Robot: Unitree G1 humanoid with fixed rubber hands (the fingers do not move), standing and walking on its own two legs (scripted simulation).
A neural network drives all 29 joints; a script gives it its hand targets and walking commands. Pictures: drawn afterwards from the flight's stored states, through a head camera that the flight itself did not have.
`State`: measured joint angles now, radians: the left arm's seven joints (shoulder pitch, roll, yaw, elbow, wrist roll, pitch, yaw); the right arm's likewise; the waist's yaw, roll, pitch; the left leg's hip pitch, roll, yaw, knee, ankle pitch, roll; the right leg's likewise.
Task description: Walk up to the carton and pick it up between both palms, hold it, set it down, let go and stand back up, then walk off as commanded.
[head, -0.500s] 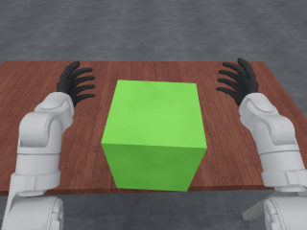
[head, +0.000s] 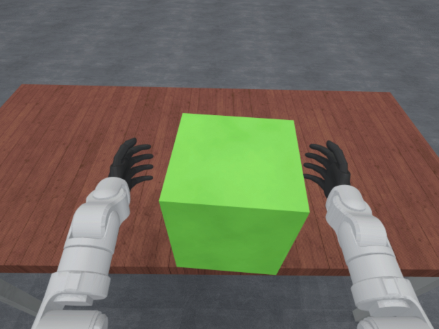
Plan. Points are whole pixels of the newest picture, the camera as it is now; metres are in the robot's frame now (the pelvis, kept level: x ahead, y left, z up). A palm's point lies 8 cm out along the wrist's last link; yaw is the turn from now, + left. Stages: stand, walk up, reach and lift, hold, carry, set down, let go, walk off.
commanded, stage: reach and lift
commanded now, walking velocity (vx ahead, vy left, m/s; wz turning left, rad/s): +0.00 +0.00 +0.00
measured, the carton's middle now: (231, 198) +0.38 +0.00 +0.04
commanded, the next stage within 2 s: none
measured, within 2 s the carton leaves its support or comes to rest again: neither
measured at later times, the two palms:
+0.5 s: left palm (146, 183) +0.39 +0.17 +0.06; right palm (327, 188) +0.39 -0.18 +0.06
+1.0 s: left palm (154, 183) +0.39 +0.15 +0.06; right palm (308, 182) +0.40 -0.15 +0.07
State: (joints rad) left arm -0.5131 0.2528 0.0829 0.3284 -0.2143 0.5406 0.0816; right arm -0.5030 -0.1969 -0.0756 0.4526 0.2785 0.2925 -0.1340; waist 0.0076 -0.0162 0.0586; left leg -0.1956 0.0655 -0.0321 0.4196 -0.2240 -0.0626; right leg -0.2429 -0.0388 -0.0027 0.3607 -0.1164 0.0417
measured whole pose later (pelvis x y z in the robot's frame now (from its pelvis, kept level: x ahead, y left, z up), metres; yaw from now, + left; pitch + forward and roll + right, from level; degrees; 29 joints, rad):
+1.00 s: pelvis +0.01 +0.01 +0.00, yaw -1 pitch +3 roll -1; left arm -0.56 0.04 0.10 0.64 -0.03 0.16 0.15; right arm -0.64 -0.08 -0.04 0.83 0.17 0.00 -0.20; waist 0.01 0.01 0.00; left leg -0.26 0.08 -0.02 0.47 -0.26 -0.06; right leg -0.29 -0.02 0.01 0.35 -0.11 0.05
